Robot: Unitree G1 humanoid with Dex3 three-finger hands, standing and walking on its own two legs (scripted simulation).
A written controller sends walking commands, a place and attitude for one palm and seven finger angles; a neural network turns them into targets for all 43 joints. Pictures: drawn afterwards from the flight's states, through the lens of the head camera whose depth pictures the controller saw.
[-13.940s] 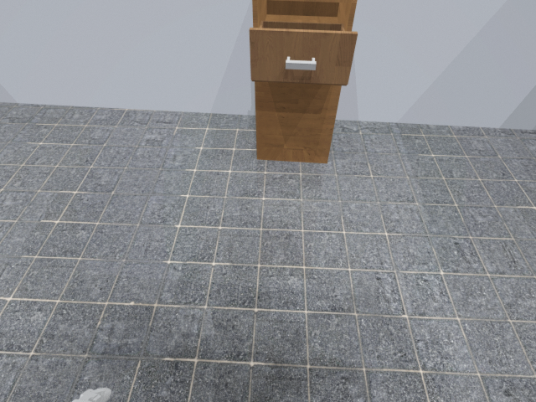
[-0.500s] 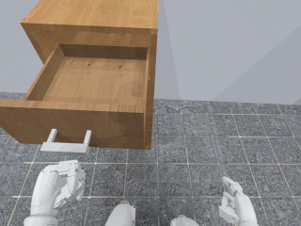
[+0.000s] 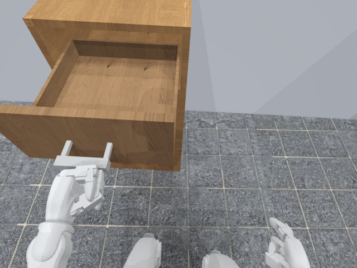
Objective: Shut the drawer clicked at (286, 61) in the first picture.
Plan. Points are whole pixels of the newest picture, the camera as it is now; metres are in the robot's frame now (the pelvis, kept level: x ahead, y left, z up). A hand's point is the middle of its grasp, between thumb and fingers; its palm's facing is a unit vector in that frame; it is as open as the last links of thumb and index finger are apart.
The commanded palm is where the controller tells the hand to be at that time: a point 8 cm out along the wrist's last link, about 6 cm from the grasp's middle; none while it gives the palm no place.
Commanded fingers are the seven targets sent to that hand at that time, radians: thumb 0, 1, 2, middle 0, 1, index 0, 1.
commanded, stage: push the drawer shut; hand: left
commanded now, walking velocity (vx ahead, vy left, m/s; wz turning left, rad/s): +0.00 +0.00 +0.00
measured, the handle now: (86, 155) +0.33 +0.22 +0.06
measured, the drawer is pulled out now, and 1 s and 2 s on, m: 0.27 0.14 0.03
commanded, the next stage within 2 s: none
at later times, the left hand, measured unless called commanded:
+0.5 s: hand (107, 158) +0.33 +0.18 +0.05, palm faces -0.01 -1.00 -0.04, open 2.7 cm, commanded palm +0.33 +0.23 +0.06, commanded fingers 0.00 0.90 0.90 -1.40 -1.60 -1.40 -1.60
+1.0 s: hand (113, 136) +0.39 +0.18 +0.05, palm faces +0.01 -1.00 -0.04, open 2.8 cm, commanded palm +0.38 +0.23 +0.06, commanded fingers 0.00 0.90 0.90 -1.40 -1.60 -1.40 -1.60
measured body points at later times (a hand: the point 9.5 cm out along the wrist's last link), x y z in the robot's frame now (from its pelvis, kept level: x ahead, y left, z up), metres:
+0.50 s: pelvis -0.01 +0.01 +0.01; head +0.07 +0.02 +0.45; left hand +0.32 +0.23 +0.05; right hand +0.14 -0.24 -0.09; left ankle +0.06 +0.11 -0.65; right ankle -0.01 -0.10 -0.65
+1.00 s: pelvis -0.01 +0.01 +0.01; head +0.08 +0.03 +0.45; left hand +0.38 +0.23 +0.05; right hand +0.10 -0.25 -0.10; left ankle +0.06 +0.11 -0.65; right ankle -0.01 -0.10 -0.65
